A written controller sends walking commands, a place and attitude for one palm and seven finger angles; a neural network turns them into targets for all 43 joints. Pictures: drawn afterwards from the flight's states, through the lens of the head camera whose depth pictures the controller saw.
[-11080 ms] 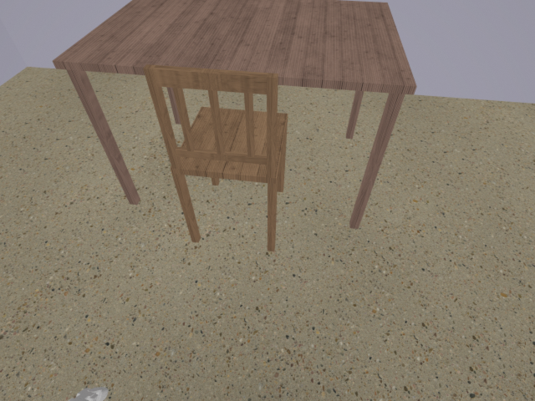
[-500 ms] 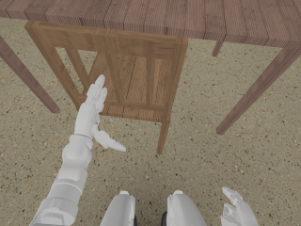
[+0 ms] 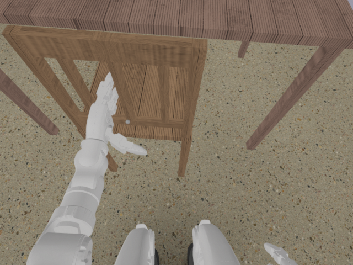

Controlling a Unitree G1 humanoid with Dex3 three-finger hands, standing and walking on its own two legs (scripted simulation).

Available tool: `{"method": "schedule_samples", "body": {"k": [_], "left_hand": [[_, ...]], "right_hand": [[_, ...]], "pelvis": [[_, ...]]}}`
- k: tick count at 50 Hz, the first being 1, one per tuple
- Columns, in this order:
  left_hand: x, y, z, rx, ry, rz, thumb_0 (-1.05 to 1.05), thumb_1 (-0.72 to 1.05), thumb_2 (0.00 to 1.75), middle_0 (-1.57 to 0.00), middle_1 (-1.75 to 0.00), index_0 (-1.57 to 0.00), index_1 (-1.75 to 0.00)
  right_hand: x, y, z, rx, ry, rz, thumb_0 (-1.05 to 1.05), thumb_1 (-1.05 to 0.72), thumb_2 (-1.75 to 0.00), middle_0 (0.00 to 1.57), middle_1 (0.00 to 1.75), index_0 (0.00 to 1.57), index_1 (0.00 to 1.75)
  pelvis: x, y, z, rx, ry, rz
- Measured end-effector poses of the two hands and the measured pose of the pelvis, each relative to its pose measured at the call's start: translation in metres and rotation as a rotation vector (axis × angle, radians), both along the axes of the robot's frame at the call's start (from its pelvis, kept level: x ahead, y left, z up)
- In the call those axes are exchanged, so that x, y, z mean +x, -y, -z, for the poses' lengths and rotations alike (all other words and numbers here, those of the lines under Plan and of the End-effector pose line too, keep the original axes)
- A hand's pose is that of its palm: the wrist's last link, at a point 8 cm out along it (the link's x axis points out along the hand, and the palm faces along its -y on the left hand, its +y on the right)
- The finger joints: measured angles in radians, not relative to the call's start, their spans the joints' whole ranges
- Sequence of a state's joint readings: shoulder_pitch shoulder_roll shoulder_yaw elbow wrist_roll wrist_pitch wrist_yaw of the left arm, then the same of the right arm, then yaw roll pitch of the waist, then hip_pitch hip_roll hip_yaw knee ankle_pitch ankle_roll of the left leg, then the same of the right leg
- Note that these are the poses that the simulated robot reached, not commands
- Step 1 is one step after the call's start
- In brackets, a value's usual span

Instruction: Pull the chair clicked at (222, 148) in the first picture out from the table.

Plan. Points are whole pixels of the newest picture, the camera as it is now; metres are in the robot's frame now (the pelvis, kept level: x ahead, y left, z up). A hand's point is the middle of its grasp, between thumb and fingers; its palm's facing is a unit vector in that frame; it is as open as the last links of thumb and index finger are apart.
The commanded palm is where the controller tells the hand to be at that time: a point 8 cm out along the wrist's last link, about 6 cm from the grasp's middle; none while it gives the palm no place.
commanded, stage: push the fingers through the gap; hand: left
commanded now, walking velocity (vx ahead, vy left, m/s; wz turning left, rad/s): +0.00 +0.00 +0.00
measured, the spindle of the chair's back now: (123, 93) +0.52 +0.12 +0.01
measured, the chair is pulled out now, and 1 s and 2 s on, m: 0.00 0.00 0.00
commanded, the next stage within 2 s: hook a spindle and tug to test in 0.86 s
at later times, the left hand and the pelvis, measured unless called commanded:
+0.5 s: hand (132, 101) +0.48 +0.09 +0.03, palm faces -0.10 -0.99 -0.05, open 16.9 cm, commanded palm +0.45 +0.14 +0.03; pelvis +0.00 +0.00 -0.01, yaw -1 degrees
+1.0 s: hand (125, 102) +0.48 +0.11 +0.03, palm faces -0.10 -0.99 -0.03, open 16.9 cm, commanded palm +0.46 +0.15 +0.03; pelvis +0.00 +0.01 -0.01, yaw -1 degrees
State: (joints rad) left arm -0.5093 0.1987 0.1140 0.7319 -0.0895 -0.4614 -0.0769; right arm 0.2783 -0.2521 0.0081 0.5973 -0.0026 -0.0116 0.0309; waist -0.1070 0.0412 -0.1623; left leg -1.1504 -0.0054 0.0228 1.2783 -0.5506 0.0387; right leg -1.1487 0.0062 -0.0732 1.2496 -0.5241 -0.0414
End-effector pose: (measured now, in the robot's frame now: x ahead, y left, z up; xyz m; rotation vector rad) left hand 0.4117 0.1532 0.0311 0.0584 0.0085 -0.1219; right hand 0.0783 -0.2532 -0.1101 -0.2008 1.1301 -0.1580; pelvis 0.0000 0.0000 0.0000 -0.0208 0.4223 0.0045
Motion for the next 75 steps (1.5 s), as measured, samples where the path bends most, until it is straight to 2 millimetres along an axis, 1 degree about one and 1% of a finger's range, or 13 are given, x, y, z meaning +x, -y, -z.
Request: {"method": "schedule_samples", "body": {"k": [13, 25, 29, 34, 41, 45, 52, 55, 58, 62, 67, 71, 75], "left_hand": [[0.035, 0.002, 0.001, -0.003, 0.000, -0.012, -0.01, -0.50, 0.30, -0.06, -0.08, -0.06, -0.08], [0.055, 0.008, 0.001, -0.009, 0.002, -0.017, -0.01, -0.50, 0.30, -0.06, -0.08, -0.06, -0.09], [0.057, 0.007, 0.001, -0.010, 0.001, -0.019, -0.01, -0.50, 0.30, -0.06, -0.08, -0.06, -0.09], [0.054, 0.002, 0.002, -0.013, -0.008, -0.025, -0.01, -0.50, 0.30, -0.06, -0.08, -0.06, -0.09], [0.048, -0.003, 0.003, -0.018, -0.009, -0.023, -0.01, -0.50, 0.30, -0.06, -0.08, -0.06, -0.09], [0.051, -0.006, 0.005, -0.022, -0.011, -0.024, -0.01, -0.50, 0.30, -0.06, -0.08, -0.06, -0.09], [0.054, -0.009, 0.003, -0.030, 0.006, -0.018, -0.01, -0.50, 0.30, -0.07, -0.10, -0.07, -0.10], [0.052, -0.010, 0.003, -0.029, 0.003, -0.013, -0.01, -0.50, 0.30, -0.08, -0.16, -0.09, -0.16], [0.050, -0.008, 0.004, -0.031, -0.006, -0.008, -0.01, -0.50, 0.30, -0.11, -0.25, -0.12, -0.25], [0.050, -0.003, 0.006, -0.033, -0.009, -0.007, -0.01, -0.50, 0.30, -0.17, -0.42, -0.17, -0.42], [0.055, 0.001, 0.007, -0.032, -0.003, -0.011, -0.01, -0.49, 0.31, -0.25, -0.67, -0.25, -0.67], [0.059, 0.000, 0.008, -0.026, -0.004, -0.019, -0.01, -0.40, 0.34, -0.32, -0.88, -0.32, -0.88], [0.060, -0.003, 0.008, -0.026, -0.004, -0.019, -0.01, -0.25, 0.41, -0.39, -1.10, -0.39, -1.10]], "right_hand": [[-0.012, 0.004, 0.006, -0.013, -0.037, 0.011, 0.00, -0.90, -0.90, 0.20, 0.29, 0.21, 0.30], [-0.035, 0.004, 0.010, -0.005, -0.117, 0.037, 0.00, -0.90, -0.90, 0.20, 0.29, 0.21, 0.30], [-0.041, 0.002, 0.010, 0.001, -0.135, 0.048, 0.00, -0.90, -0.90, 0.20, 0.29, 0.21, 0.30], [-0.043, 0.000, 0.007, 0.005, -0.142, 0.056, 0.00, -0.90, -0.90, 0.20, 0.29, 0.21, 0.30], [-0.037, -0.001, 0.004, -0.001, -0.132, 0.042, 0.00, -0.90, -0.90, 0.20, 0.29, 0.21, 0.30], [-0.032, 0.000, 0.003, -0.018, -0.120, 0.034, 0.00, -0.90, -0.90, 0.20, 0.30, 0.21, 0.30], [-0.028, -0.001, 0.003, -0.026, -0.117, 0.034, 0.00, -0.90, -0.90, 0.20, 0.29, 0.21, 0.30], [-0.027, -0.004, 0.002, -0.020, -0.118, 0.038, 0.00, -0.90, -0.90, 0.20, 0.29, 0.21, 0.30], [-0.027, -0.007, 0.002, -0.014, -0.122, 0.036, 0.00, -0.90, -0.90, 0.20, 0.29, 0.21, 0.30], [-0.028, -0.010, 0.003, -0.010, -0.126, 0.035, 0.00, -0.90, -0.90, 0.20, 0.29, 0.21, 0.30], [-0.031, -0.012, 0.005, -0.010, -0.134, 0.039, 0.00, -0.90, -0.90, 0.20, 0.30, 0.21, 0.30], [-0.034, -0.013, 0.006, -0.008, -0.143, 0.047, 0.00, -0.90, -0.90, 0.20, 0.30, 0.21, 0.30], [-0.038, -0.013, 0.006, -0.005, -0.156, 0.055, 0.00, -0.90, -0.90, 0.20, 0.29, 0.21, 0.30]], "pelvis": [[-0.003, 0.002, 0.005, -0.002, -0.028, 0.001], [-0.002, 0.002, 0.008, -0.001, -0.048, 0.009], [-0.002, 0.001, 0.007, -0.001, -0.051, 0.013], [-0.001, 0.001, 0.005, -0.001, -0.049, 0.016], [0.000, -0.001, 0.003, -0.007, -0.042, 0.010], [-0.001, -0.003, 0.004, -0.012, -0.043, 0.006], [-0.001, -0.007, 0.006, -0.017, -0.047, 0.008], [0.000, -0.008, 0.005, -0.018, -0.047, 0.008], [0.001, -0.010, 0.004, -0.020, -0.045, 0.007], [0.001, -0.012, 0.004, -0.022, -0.046, 0.005], [0.001, -0.012, 0.006, -0.022, -0.049, 0.008], [0.001, -0.012, 0.007, -0.021, -0.054, 0.011], [0.002, -0.012, 0.007, -0.020, -0.056, 0.014]]}}
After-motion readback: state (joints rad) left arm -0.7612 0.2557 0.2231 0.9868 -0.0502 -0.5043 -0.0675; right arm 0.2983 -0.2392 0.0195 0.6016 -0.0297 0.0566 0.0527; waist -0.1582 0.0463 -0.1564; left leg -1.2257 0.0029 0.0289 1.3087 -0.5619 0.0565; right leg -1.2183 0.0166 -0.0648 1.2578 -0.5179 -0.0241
